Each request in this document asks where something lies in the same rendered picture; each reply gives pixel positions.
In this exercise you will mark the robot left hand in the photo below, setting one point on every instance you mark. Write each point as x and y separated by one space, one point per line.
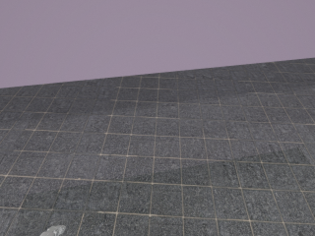
54 230

